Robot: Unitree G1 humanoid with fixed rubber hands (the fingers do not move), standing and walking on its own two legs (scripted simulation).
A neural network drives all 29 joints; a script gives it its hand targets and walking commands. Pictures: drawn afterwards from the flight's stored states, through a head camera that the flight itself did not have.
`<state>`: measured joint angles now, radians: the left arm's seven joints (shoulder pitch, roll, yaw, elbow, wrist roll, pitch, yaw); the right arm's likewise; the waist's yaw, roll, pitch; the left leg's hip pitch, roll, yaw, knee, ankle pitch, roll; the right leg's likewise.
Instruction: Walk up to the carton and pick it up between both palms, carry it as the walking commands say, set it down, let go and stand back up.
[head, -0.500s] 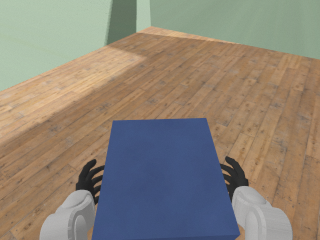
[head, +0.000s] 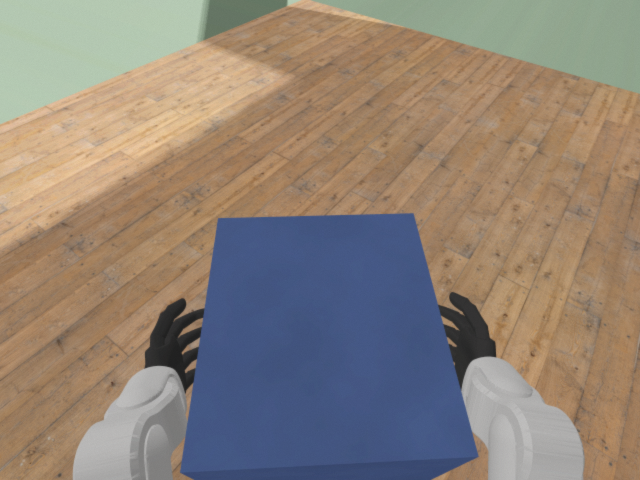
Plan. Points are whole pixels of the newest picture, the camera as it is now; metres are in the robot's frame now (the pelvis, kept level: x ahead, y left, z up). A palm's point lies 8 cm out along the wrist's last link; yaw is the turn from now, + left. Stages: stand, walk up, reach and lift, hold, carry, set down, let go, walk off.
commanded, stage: carry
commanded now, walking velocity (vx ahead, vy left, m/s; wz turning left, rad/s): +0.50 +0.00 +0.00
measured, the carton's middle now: (320, 359) +0.26 +0.01 +0.02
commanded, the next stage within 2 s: none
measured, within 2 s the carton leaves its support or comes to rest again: neither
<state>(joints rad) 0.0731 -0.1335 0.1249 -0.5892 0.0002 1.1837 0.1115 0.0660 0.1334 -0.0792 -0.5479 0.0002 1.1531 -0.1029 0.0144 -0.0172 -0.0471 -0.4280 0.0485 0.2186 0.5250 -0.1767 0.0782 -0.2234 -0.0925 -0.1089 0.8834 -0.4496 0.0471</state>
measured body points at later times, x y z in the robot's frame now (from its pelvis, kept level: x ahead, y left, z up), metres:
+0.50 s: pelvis +0.31 -0.04 +0.00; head +0.32 -0.05 +0.45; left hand +0.54 +0.13 +0.07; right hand +0.56 -0.20 +0.06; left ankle +0.13 +0.06 -0.63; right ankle +0.35 -0.13 -0.73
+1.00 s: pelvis +0.66 +0.01 +0.01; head +0.69 +0.02 +0.45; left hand +0.91 +0.16 +0.05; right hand +0.89 -0.16 +0.06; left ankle +0.72 +0.07 -0.73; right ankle +0.50 -0.10 -0.63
